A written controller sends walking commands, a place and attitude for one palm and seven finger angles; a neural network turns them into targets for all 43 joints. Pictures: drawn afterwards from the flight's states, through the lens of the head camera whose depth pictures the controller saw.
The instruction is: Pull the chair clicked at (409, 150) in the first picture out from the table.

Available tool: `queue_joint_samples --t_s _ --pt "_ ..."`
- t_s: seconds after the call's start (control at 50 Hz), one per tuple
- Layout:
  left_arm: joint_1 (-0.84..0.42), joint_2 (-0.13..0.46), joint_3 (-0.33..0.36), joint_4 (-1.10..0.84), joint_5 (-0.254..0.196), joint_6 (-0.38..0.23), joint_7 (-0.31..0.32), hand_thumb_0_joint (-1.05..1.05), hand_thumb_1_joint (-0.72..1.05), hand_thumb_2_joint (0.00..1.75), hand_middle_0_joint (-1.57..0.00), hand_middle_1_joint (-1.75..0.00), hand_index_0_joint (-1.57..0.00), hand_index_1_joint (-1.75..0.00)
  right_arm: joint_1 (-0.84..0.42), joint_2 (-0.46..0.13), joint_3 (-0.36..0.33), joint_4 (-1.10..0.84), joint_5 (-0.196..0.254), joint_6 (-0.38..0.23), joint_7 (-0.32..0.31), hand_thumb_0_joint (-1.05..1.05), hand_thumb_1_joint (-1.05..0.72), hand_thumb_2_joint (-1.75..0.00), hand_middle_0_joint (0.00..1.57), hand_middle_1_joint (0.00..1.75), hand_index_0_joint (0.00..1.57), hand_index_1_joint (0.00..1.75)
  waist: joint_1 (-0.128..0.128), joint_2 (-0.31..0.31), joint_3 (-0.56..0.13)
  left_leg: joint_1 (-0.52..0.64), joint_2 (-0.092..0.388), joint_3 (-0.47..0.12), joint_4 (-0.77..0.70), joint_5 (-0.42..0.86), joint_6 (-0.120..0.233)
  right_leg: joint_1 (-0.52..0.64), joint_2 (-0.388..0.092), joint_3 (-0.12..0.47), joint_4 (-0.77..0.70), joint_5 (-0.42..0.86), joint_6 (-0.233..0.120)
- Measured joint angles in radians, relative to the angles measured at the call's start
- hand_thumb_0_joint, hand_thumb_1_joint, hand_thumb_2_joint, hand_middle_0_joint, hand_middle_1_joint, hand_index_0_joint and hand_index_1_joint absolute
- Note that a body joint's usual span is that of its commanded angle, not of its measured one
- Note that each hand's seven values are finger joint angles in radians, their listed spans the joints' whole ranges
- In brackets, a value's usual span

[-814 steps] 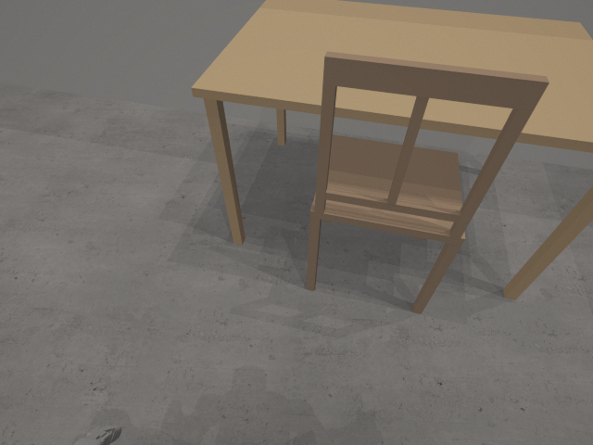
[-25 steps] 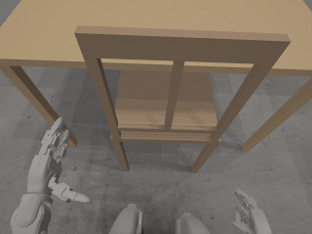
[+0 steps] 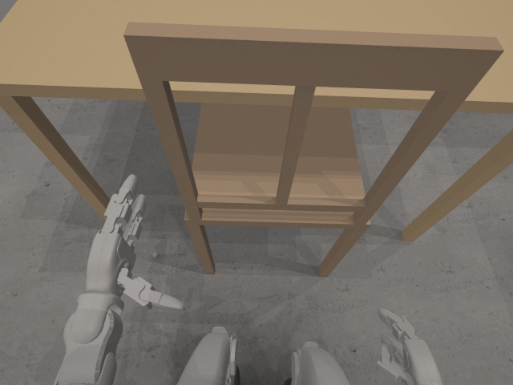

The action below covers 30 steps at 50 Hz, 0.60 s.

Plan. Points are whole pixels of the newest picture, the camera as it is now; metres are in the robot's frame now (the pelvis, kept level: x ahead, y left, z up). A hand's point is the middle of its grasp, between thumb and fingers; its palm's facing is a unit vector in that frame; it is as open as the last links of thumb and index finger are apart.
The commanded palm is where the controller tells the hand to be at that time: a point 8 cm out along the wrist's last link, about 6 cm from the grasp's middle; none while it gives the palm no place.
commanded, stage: aim the fingers beside a spindle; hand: left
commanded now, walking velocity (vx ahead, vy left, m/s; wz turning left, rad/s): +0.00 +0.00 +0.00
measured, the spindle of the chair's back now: (290, 155) +0.48 -0.03 +0.03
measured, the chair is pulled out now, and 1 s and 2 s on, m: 0.00 0.00 0.00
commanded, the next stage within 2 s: none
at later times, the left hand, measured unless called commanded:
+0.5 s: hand (176, 244) +0.32 +0.14 +0.01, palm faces +0.01 -1.00 -0.04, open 16.9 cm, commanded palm +0.30 +0.19 +0.01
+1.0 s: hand (175, 244) +0.32 +0.14 +0.00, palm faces +0.02 -1.00 -0.03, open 16.9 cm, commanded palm +0.30 +0.19 +0.01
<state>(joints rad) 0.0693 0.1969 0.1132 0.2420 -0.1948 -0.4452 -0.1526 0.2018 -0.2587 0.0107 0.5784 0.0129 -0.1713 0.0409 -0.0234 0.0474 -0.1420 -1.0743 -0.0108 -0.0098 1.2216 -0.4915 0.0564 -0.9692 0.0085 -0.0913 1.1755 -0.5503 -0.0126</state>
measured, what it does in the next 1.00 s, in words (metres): stands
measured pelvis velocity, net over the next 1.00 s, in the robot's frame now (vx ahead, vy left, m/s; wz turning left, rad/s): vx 0.00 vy -0.01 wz -0.01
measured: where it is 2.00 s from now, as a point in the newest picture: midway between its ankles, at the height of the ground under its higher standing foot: outside the picture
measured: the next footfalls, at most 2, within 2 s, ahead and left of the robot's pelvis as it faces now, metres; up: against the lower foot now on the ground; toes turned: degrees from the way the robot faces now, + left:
none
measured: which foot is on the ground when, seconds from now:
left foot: down 0.00-1.00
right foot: down 0.00-1.00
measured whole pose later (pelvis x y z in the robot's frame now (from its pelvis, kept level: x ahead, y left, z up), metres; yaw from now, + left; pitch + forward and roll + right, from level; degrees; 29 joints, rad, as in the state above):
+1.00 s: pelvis +0.00 -0.01 -0.01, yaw +0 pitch +21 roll -3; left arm -0.05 0.18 0.11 0.38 -0.17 -0.46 -0.11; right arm 0.19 -0.26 0.01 0.57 0.02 -0.09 0.05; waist -0.02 0.04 -0.16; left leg -1.13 0.00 0.00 1.26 -0.50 0.04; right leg -1.04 0.01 -0.08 1.24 -0.57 -0.03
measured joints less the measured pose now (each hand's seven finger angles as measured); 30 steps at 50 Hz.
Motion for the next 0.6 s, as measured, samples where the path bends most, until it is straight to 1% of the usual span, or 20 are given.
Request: queue_joint_samples --t_s 0.12,0.24,0.38,0.46,0.52,0.6 --pt "-0.039 -0.015 -0.035 0.010 0.029 0.001 0.035 -0.01 -0.50 0.30 -0.06 -0.08 -0.06 -0.08 -0.011 0.003 -0.001 -0.005 -0.007 0.016 0.001 0.01 -0.90 -0.90 0.20 0.30 0.20 0.30 -0.004 -0.001 0.006 -0.027 0.000 0.001 0.022 -0.003 0.000 -0.028 -0.001 0.000 0.024 -0.004 0.000" --pt "-0.086 -0.020 -0.037 0.025 0.049 -0.009 0.076 -0.01 -0.50 0.30 -0.06 -0.08 -0.06 -0.08 -0.011 0.006 -0.002 -0.004 -0.010 0.041 0.010 0.01 -0.91 -0.90 0.20 0.30 0.20 0.30 -0.003 0.000 -0.003 -0.044 0.002 0.004 0.034 -0.005 -0.002 -0.048 0.000 0.003 0.041 -0.008 -0.003" --pt "-0.128 -0.026 -0.035 0.106 0.050 0.010 0.077 -0.01 -0.50 0.30 -0.06 -0.08 -0.06 -0.08 -0.008 0.005 0.002 -0.007 -0.005 0.069 0.009 0.01 -0.91 -0.90 0.20 0.30 0.20 0.30 -0.006 -0.004 -0.007 -0.062 0.005 0.005 0.046 -0.008 -0.006 -0.070 0.002 0.004 0.060 -0.014 -0.009" --pt "-0.107 -0.023 -0.030 0.071 0.050 -0.006 0.081 -0.01 -0.50 0.30 -0.06 -0.08 -0.06 -0.08 -0.006 0.004 -0.004 -0.010 -0.008 0.072 0.008 0.01 -0.91 -0.90 0.20 0.30 0.20 0.30 -0.010 -0.004 -0.001 -0.063 0.010 0.004 0.051 -0.011 -0.010 -0.073 0.007 0.004 0.064 -0.016 -0.013" --pt "-0.094 -0.014 -0.018 0.048 0.048 -0.025 0.086 -0.01 -0.50 0.30 -0.06 -0.08 -0.06 -0.08 -0.002 0.003 -0.007 -0.007 -0.008 0.075 0.009 0.01 -0.91 -0.90 0.20 0.30 0.20 0.30 -0.007 -0.003 -0.001 -0.057 0.011 0.004 0.047 -0.011 -0.012 -0.067 0.008 0.004 0.062 -0.016 -0.015" --pt "-0.111 -0.001 -0.001 0.084 0.037 -0.028 0.073 -0.01 -0.50 0.30 -0.06 -0.08 -0.06 -0.08 -0.001 -0.002 -0.005 0.002 -0.001 0.080 0.007 0.01 -0.91 -0.90 0.20 0.29 0.20 0.30 -0.001 -0.001 -0.008 -0.055 0.010 0.001 0.043 -0.010 -0.015 -0.065 0.008 0.001 0.060 -0.017 -0.018"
